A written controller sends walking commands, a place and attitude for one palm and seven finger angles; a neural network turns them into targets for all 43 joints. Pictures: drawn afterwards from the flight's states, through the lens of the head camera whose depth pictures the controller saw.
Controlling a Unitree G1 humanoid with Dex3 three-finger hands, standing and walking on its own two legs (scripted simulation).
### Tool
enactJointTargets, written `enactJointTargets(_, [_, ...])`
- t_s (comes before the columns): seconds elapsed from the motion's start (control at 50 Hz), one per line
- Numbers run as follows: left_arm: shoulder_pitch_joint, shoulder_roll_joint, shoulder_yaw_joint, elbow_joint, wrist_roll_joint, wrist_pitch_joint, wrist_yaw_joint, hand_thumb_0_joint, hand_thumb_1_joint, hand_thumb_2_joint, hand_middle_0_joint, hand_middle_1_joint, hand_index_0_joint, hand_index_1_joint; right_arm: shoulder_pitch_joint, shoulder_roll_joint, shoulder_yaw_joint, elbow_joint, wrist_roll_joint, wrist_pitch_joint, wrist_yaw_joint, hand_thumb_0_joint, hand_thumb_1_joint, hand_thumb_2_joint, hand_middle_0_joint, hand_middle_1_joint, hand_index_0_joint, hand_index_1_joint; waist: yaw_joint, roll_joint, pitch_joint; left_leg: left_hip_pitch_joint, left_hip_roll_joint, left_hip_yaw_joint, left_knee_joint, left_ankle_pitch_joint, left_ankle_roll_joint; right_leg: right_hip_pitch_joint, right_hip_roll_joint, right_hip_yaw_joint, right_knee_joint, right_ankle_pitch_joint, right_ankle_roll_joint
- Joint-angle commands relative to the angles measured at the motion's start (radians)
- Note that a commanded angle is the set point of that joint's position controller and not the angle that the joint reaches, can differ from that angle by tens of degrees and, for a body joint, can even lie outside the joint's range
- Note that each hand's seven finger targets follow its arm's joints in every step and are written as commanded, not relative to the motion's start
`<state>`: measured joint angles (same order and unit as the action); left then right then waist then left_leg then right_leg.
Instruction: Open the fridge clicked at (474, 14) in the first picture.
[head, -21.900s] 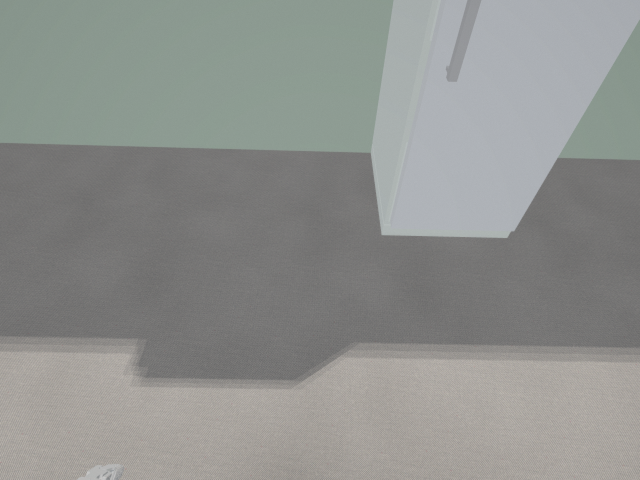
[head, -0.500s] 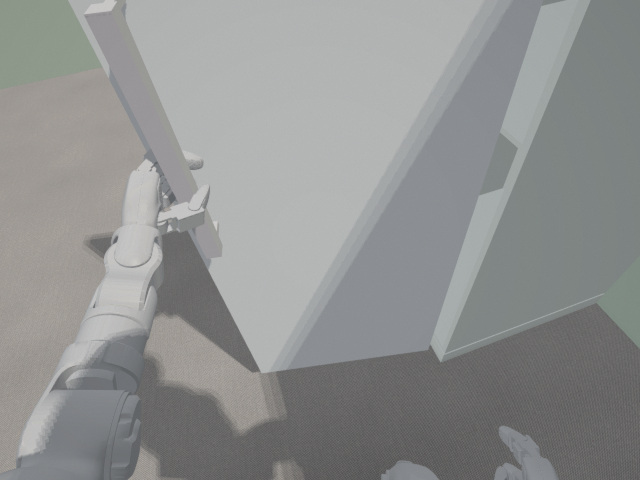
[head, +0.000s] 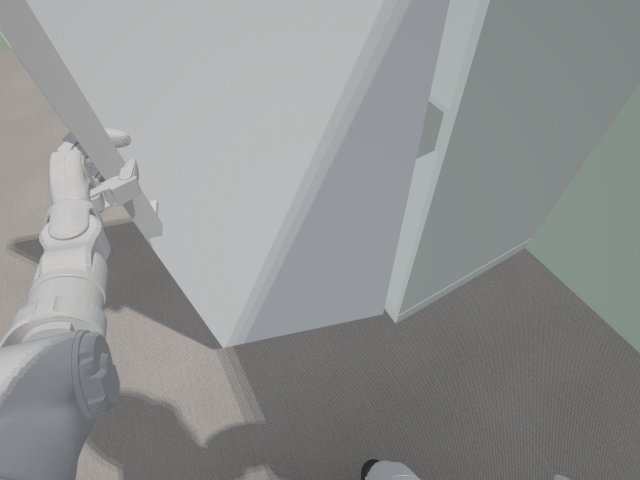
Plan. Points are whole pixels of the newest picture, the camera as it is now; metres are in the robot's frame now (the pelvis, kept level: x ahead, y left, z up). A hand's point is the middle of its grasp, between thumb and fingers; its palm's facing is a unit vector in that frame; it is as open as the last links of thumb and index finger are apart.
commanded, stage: stop walking and hold the door back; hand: left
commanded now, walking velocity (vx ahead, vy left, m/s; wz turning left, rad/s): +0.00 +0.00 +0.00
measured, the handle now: (99, 132) +0.52 +0.24 +0.16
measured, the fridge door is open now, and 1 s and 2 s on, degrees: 72 75 72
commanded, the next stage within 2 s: loosen the grip on the handle in 1.10 s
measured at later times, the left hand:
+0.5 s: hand (123, 183) +0.47 +0.22 +0.11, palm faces +0.11 -0.98 -0.17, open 6.1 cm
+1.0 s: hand (125, 199) +0.44 +0.21 +0.11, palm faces +0.13 -0.97 -0.18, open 6.2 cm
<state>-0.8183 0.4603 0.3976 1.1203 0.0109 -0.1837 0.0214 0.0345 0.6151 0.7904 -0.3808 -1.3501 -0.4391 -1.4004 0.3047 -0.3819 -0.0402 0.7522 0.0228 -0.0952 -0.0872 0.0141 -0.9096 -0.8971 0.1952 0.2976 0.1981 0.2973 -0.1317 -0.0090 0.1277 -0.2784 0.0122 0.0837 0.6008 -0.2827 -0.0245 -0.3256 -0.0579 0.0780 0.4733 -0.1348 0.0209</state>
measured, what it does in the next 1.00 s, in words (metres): steps on the spot: left foot, then right foot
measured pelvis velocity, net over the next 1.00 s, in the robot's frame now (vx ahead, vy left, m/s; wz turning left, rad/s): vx -0.03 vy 0.05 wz -0.11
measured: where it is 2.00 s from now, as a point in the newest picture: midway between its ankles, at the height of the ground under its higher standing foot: outside the picture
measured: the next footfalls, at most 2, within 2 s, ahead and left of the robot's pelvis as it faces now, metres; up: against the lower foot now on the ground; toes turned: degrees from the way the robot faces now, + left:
left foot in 0.04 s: +0.05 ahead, +0.15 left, +0.00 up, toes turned -1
right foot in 0.58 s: +0.03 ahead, -0.07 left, +0.00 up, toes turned -8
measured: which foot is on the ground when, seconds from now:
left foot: up 0.00-0.02, down 0.04-1.00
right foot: down 0.00-0.46, up 0.48-0.56, down 0.58-1.00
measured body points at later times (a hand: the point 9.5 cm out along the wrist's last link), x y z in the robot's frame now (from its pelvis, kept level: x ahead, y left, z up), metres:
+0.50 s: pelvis +0.00 +0.06 -0.01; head +0.03 +0.06 +0.44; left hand +0.46 +0.27 +0.13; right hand +0.09 -0.21 -0.12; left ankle +0.01 +0.15 -0.74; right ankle +0.01 -0.08 -0.74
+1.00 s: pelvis -0.03 +0.05 -0.01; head +0.00 +0.05 +0.44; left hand +0.43 +0.26 +0.13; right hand +0.02 -0.22 -0.12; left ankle +0.01 +0.15 -0.74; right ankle -0.01 -0.07 -0.74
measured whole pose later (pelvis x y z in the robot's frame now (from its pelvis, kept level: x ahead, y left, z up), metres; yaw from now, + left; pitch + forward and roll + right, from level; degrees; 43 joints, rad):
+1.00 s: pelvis -0.03 +0.05 -0.01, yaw -6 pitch +1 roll -1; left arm -0.73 0.40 0.24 0.96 -0.02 -0.20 0.05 -0.04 0.61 0.72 -0.40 -1.37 -0.37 -1.40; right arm 0.29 -0.27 0.03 0.73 0.02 -0.04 -0.12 0.01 -0.91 -0.90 0.20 0.30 0.20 0.30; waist -0.07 0.01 0.05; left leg -0.33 0.05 0.08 0.58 -0.26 0.01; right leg -0.31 0.01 -0.04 0.52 -0.22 -0.01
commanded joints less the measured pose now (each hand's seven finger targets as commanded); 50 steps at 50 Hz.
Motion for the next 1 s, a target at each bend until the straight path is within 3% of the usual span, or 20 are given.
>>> enactJointTargets(0.0, [-0.338, 0.353, 0.03, -0.388, -0.018, -0.106, 0.022, 0.0, 0.9, 0.9, -0.45, -1.4, -0.45, -1.4, 0.005, -0.109, -0.04, -0.145, -0.002, -0.031, -0.002, 0.0, -0.9, -0.9, 0.2, 0.3, 0.2, 0.3, 0.127, 0.079, -0.41, 0.223, 0.142, -0.163, -0.283, 0.148, 0.065, 0.07, -0.023, 0.01, 0.05, -0.106, -0.029])
enactJointTargets(0.02, [-0.347, 0.313, 0.009, -0.452, -0.025, -0.109, 0.016, 0.0, 0.9, 0.9, -0.45, -1.4, -0.45, -1.4, -0.013, -0.113, -0.04, -0.175, 0.007, -0.024, 0.008, 0.0, -0.9, -0.9, 0.2, 0.3, 0.2, 0.3, 0.14, 0.206, -0.396, 0.268, 0.267, -0.295, -0.279, 0.278, 0.128, -0.047, 0.065, -0.075, 0.18, -0.152, 0.0])
enactJointTargets(0.04, [-0.286, 0.23, -0.049, -0.4, -0.036, -0.098, 0.004, 0.0, 0.9, 0.9, -0.45, -1.4, -0.45, -1.4, -0.031, -0.066, -0.024, -0.179, 0.007, -0.02, 0.011, 0.0, -0.9, -0.9, 0.2, 0.3, 0.2, 0.3, 0.135, 0.246, -0.38, 0.25, 0.312, -0.314, -0.294, 0.382, 0.176, -0.097, 0.096, -0.114, 0.307, -0.27, 0.013])
enactJointTargets(0.06, [-0.335, 0.299, -0.015, -0.447, -0.014, -0.106, 0.007, 0.0, 0.9, 0.9, -0.45, -1.4, -0.45, -1.4, -0.046, -0.05, -0.015, -0.167, -0.008, -0.024, 0.005, 0.0, -0.9, -0.9, 0.2, 0.3, 0.2, 0.3, 0.136, 0.355, -0.364, 0.242, 0.32, -0.291, -0.281, 0.467, 0.189, -0.148, 0.06, -0.092, 0.399, -0.313, 0.009])
enactJointTargets(0.08, [-0.439, 0.315, -0.036, -0.49, -0.012, -0.12, 0.008, 0.0, 0.9, 0.9, -0.45, -1.4, -0.45, -1.4, -0.034, -0.039, -0.004, -0.16, -0.001, -0.03, 0.003, 0.0, -0.9, -0.9, 0.2, 0.3, 0.2, 0.3, 0.131, 0.359, -0.359, 0.217, 0.304, -0.25, -0.225, 0.556, 0.198, -0.122, 0.038, -0.087, 0.39, -0.302, 0.003])
enactJointTargets(0.16, [-0.324, 0.275, -0.059, -0.431, 0.0, -0.096, 0.011, 0.0, 0.9, 0.9, -0.45, -1.4, -0.45, -1.4, -0.002, -0.064, -0.006, -0.151, 0.006, -0.025, -0.004, 0.0, -0.9, -0.9, 0.2, 0.3, 0.2, 0.3, 0.13, 0.212, -0.414, 0.241, 0.208, -0.082, -0.01, 0.644, 0.096, 0.083, 0.04, -0.132, 0.022, -0.058, -0.011])
enactJointTargets(0.2, [-0.303, 0.293, -0.053, -0.424, 0.005, -0.083, 0.017, 0.0, 0.9, 0.9, -0.45, -1.4, -0.45, -1.4, -0.005, -0.054, -0.002, -0.162, 0.005, -0.015, -0.009, 0.0, -0.9, -0.9, 0.2, 0.3, 0.2, 0.3, 0.11, 0.091, -0.447, 0.032, 0.138, -0.034, 0.068, 0.481, 0.035, 0.324, -0.083, 0.001, 0.043, 0.448, -0.062])
enactJointTargets(0.22, [-0.26, 0.322, -0.018, -0.41, 0.013, -0.078, 0.024, 0.0, 0.9, 0.9, -0.45, -1.4, -0.45, -1.4, 0.003, -0.043, -0.005, -0.163, 0.002, -0.014, -0.016, 0.0, -0.9, -0.9, 0.2, 0.3, 0.2, 0.3, 0.097, 0.055, -0.423, -0.016, 0.1, -0.023, 0.044, 0.335, 0.013, 0.331, -0.135, 0.02, 0.055, 0.593, -0.071])
enactJointTargets(0.26, [-0.205, 0.324, -0.002, -0.37, -0.009, -0.045, 0.036, 0.0, 0.9, 0.9, -0.45, -1.4, -0.45, -1.4, -0.019, -0.03, -0.003, -0.163, 0.014, -0.001, -0.018, 0.0, -0.9, -0.9, 0.2, 0.3, 0.2, 0.3, 0.131, -0.204, -0.47, -0.147, 0.033, -0.049, 0.166, -0.065, -0.009, 0.438, -0.229, 0.156, 0.021, 0.705, -0.142])
enactJointTargets(0.3, [-0.235, 0.345, 0.021, -0.36, -0.01, -0.03, 0.041, 0.0, 0.9, 0.9, -0.45, -1.4, -0.45, -1.4, -0.028, -0.021, 0.013, -0.148, 0.011, -0.002, -0.028, 0.0, -0.9, -0.9, 0.2, 0.3, 0.2, 0.3, 0.134, -0.212, -0.431, -0.161, 0.039, -0.094, 0.143, -0.198, 0.007, 0.39, -0.256, 0.13, -0.011, 0.594, -0.15])
enactJointTargets(0.36, [-0.216, 0.332, 0.02, -0.333, -0.009, -0.038, 0.045, 0.0, 0.9, 0.9, -0.45, -1.4, -0.45, -1.4, -0.032, -0.025, 0.025, -0.13, -0.003, 0.006, -0.046, 0.0, -0.9, -0.9, 0.2, 0.3, 0.2, 0.3, 0.115, -0.133, -0.427, 0.04, 0.038, -0.068, -0.095, 0.099, 0.013, 0.239, -0.155, 0.004, 0.003, 0.305, -0.078])
enactJointTargets(0.38, [-0.237, 0.327, 0.003, -0.344, -0.011, -0.046, 0.042, 0.0, 0.9, 0.9, -0.45, -1.4, -0.45, -1.4, -0.043, -0.043, 0.019, -0.126, 0.0, 0.01, -0.05, 0.0, -0.9, -0.9, 0.2, 0.3, 0.2, 0.3, 0.119, -0.02, -0.418, 0.095, 0.087, -0.106, -0.152, 0.238, 0.027, 0.182, -0.101, -0.029, 0.036, 0.194, -0.044])
enactJointTargets(0.42, [-0.318, 0.183, -0.117, -0.342, -0.015, -0.069, 0.028, 0.0, 0.9, 0.9, -0.45, -1.4, -0.45, -1.4, -0.07, -0.034, 0.03, -0.147, -0.004, 0.005, -0.04, 0.0, -0.9, -0.9, 0.2, 0.3, 0.2, 0.3, 0.121, 0.151, -0.349, 0.072, 0.211, -0.25, -0.225, 0.328, 0.091, 0.089, 0.021, -0.112, 0.124, -0.042, 0.009])
enactJointTargets(0.48, [-0.315, 0.206, -0.106, -0.372, -0.013, -0.088, 0.029, 0.0, 0.9, 0.9, -0.45, -1.4, -0.45, -1.4, -0.042, -0.034, 0.018, -0.149, -0.01, -0.001, -0.028, 0.0, -0.9, -0.9, 0.2, 0.3, 0.2, 0.3, 0.131, 0.161, -0.34, 0.136, 0.263, -0.295, -0.209, 0.568, 0.136, 0.026, 0.038, -0.101, 0.187, -0.229, -0.001])
enactJointTargets(0.54, [-0.174, 0.175, -0.111, -0.453, -0.01, -0.087, 0.024, 0.0, 0.9, 0.9, -0.45, -1.4, -0.45, -1.4, -0.036, -0.043, 0.009, -0.165, -0.01, 0.0, -0.01, 0.0, -0.9, -0.9, 0.2, 0.3, 0.2, 0.3, 0.129, 0.16, -0.412, 0.191, 0.202, -0.171, -0.06, 0.704, 0.084, 0.135, 0.015, -0.094, 0.025, 0.041, -0.019])
enactJointTargets(0.58, [-0.129, 0.213, -0.086, -0.471, -0.01, -0.071, 0.029, 0.0, 0.9, 0.9, -0.45, -1.4, -0.45, -1.4, -0.038, -0.046, 0.005, -0.176, -0.002, 0.009, -0.012, 0.0, -0.9, -0.9, 0.2, 0.3, 0.2, 0.3, 0.112, 0.101, -0.437, 0.068, 0.149, -0.11, -0.04, 0.565, 0.029, 0.278, -0.063, -0.048, 0.035, 0.364, -0.039])
enactJointTargets(0.62, [-0.1, 0.252, -0.051, -0.519, -0.023, -0.055, 0.042, 0.0, 0.9, 0.9, -0.45, -1.4, -0.45, -1.4, -0.028, -0.041, 0.001, -0.184, 0.009, 0.02, -0.02, 0.0, -0.9, -0.9, 0.2, 0.3, 0.2, 0.3, 0.112, -0.053, -0.496, 0.022, 0.108, -0.075, -0.002, 0.404, 0.005, 0.35, -0.122, 0.007, 0.045, 0.511, -0.073])
enactJointTargets(0.64, [-0.098, 0.255, -0.05, -0.528, -0.026, -0.05, 0.045, 0.0, 0.9, 0.9, -0.45, -1.4, -0.45, -1.4, -0.039, -0.036, 0.002, -0.182, 0.008, 0.023, -0.027, 0.0, -0.9, -0.9, 0.2, 0.3, 0.2, 0.3, 0.112, -0.054, -0.492, 0.017, 0.09, -0.065, 0.002, 0.301, 0.002, 0.336, -0.142, 0.024, 0.034, 0.525, -0.081])
enactJointTargets(0.78, [-0.246, 0.244, -0.084, -0.453, -0.028, -0.049, 0.054, 0.0, 0.9, 0.9, -0.45, -1.4, -0.45, -1.4, -0.043, -0.054, 0.013, -0.143, -0.002, 0.025, -0.048, 0.0, -0.9, -0.9, 0.2, 0.3, 0.2, 0.3, 0.12, 0.111, -0.386, 0.048, 0.198, -0.193, -0.183, 0.315, 0.079, 0.152, 0.008, -0.09, 0.059, -0.008, -0.005])
enactJointTargets(0.98, [-0.304, 0.288, -0.078, -0.274, -0.021, -0.053, 0.053, 0.0, 0.9, 0.9, -0.45, -1.4, -0.45, -1.4, 0.002, -0.053, 0.008, -0.107, 0.005, 0.015, -0.052, 0.0, -0.9, -0.9, 0.2, 0.3, 0.2, 0.3, 0.11, -0.003, -0.385, 0.033, 0.103, -0.093, -0.085, 0.146, 0.035, 0.137, -0.088, 0.019, -0.072, -0.013, -0.038])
